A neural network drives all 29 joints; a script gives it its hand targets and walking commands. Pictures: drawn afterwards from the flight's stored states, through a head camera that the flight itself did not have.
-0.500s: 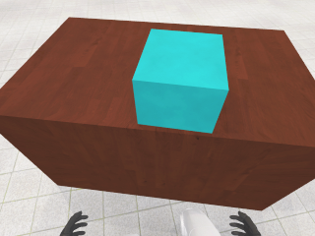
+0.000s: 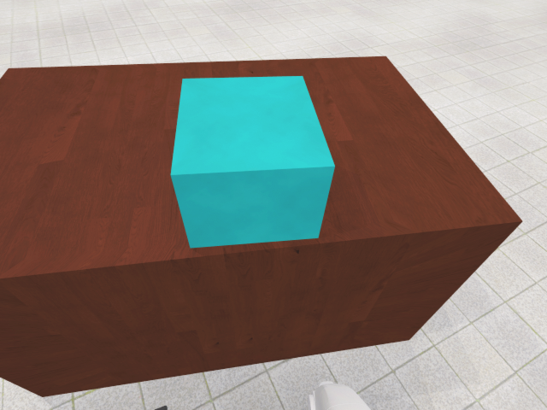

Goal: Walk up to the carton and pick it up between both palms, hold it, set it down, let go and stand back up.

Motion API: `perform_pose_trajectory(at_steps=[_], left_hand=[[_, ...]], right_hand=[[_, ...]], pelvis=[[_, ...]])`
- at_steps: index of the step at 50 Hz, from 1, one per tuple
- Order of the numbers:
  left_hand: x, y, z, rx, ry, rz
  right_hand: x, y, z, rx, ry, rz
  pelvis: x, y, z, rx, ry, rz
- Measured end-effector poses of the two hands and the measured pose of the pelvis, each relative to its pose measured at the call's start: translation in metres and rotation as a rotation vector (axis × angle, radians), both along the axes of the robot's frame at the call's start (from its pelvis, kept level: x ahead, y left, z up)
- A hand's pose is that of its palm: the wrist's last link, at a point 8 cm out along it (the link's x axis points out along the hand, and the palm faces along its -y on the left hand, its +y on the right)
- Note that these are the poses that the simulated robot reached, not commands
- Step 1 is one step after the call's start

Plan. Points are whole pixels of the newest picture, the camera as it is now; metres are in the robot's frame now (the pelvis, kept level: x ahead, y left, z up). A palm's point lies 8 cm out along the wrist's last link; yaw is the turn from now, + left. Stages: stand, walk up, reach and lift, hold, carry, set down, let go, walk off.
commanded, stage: walk up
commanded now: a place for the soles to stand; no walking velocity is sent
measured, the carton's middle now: (249, 157) +0.56 +0.04 +0.03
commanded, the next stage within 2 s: none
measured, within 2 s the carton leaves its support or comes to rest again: neither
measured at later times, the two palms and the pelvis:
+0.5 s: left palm (175, 396) +0.17 +0.16 -0.11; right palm out of the picture +0.13 -0.27 -0.13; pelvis +0.06 -0.05 -0.01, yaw -2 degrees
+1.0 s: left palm (161, 403) +0.16 +0.18 -0.12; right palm (425, 372) +0.19 -0.25 -0.12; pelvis +0.06 -0.05 -0.02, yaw +5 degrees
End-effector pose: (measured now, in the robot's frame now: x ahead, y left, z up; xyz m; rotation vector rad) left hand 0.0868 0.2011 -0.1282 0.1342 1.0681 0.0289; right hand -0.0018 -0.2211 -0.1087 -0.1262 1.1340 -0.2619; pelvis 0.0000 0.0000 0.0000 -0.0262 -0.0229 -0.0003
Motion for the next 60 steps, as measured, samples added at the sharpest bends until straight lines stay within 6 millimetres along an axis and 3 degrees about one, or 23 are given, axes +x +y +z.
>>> perform_pose_trajectory(at_steps=[6,10,13,20,27,33,47,60], left_hand=[[0.050,-0.024,0.007,0.019,-0.071,-0.044],[0.084,-0.045,0.010,0.039,-0.145,-0.059],[0.098,-0.056,0.016,0.043,-0.194,-0.031],[0.086,-0.057,0.023,0.066,-0.140,0.024],[0.085,-0.038,0.013,0.066,-0.103,0.049],[0.094,-0.025,-0.004,0.026,-0.104,0.065],[0.078,-0.024,0.010,0.047,-0.124,0.125],[0.063,-0.023,0.006,0.030,-0.133,0.163]], right_hand=[[0.006,-0.010,-0.020,0.050,0.040,-0.015],[0.024,-0.024,-0.038,0.082,0.052,-0.006],[0.045,-0.033,-0.041,0.097,0.056,0.034],[0.104,-0.048,-0.024,0.078,-0.027,0.073],[0.135,-0.042,-0.025,0.059,-0.066,0.091],[0.149,-0.027,-0.019,0.029,-0.084,0.146],[0.191,-0.031,-0.012,0.050,-0.187,0.227],[0.189,-0.030,-0.011,0.031,-0.172,0.287]], pelvis=[[0.020,-0.012,-0.008,0.037,0.014,-0.017],[0.037,-0.026,-0.018,0.058,0.017,-0.029],[0.045,-0.036,-0.019,0.046,0.014,-0.036],[0.058,-0.046,-0.005,0.069,0.019,-0.044],[0.063,-0.044,-0.011,0.033,0.017,-0.014],[0.063,-0.042,-0.019,0.036,0.024,0.023],[0.062,-0.047,-0.015,0.016,0.009,0.082],[0.055,-0.051,-0.017,0.010,0.003,0.129]])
